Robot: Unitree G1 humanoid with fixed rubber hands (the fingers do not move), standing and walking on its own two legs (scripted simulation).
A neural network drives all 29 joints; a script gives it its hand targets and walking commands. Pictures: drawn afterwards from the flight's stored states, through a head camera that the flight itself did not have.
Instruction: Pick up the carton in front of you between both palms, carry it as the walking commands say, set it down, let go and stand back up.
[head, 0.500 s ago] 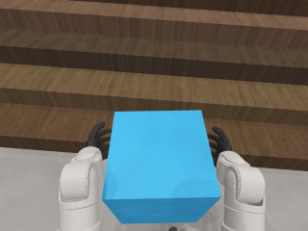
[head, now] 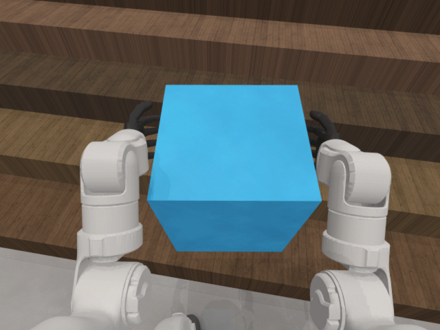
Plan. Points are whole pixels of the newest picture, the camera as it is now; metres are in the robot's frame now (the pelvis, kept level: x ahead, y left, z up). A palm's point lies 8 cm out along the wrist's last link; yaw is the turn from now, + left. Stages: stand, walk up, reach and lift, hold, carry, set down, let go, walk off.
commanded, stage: carry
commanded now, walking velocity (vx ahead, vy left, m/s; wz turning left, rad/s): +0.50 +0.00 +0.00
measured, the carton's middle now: (230, 177) +0.35 +0.01 +0.09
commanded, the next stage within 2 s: none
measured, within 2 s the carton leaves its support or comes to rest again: neither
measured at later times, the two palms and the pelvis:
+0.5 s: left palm (178, 45) +0.74 +0.15 +0.15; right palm (296, 54) +0.71 -0.15 +0.15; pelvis +0.34 +0.02 +0.00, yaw +1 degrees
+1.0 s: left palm out of the picture +1.09 +0.19 +0.40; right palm out of the picture +1.10 -0.11 +0.37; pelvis +0.72 +0.01 +0.19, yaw +2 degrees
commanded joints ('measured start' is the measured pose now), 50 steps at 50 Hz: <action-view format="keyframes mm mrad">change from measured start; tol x32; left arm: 1 -673 -907 -615 84 -443 16 -244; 34 -888 -1160 -757 -164 -545 -86 -223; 50 -907 -966 -466 222 -488 21 -284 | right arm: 1 -745 879 596 77 427 -23 215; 10 -1106 1106 532 32 535 -80 229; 50 -947 814 507 137 283 -23 124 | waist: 1 -49 -112 -294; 4 -103 328 -468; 25 -76 -14 -267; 28 217 279 -643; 30 167 -314 -898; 39 102 61 -484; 50 -180 -327 -490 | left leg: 1 300 -93 103 -114 17 23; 5 900 318 -680 -232 -115 209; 21 1263 300 -436 -92 562 242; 24 933 173 -213 -304 547 129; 27 478 118 -27 -9 1879 113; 28 546 94 -13 421 1773 29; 29 222 -170 -126 978 301 -78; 30 104 -328 -363 1318 -196 -52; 45 -818 -2 -39 1252 -515 71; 50 373 -164 120 488 -89 101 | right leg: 1 79 -151 1 189 714 -72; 4 -544 74 66 873 -114 14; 23 -1560 -64 117 1546 -396 -119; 27 -204 166 -155 813 189 -124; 30 400 -275 952 247 1428 -453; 31 476 -240 832 333 1294 -396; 35 345 -180 661 200 597 -253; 41 448 -232 525 82 973 -280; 45 396 -202 464 -48 637 -251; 50 -138 -200 93 214 1914 -168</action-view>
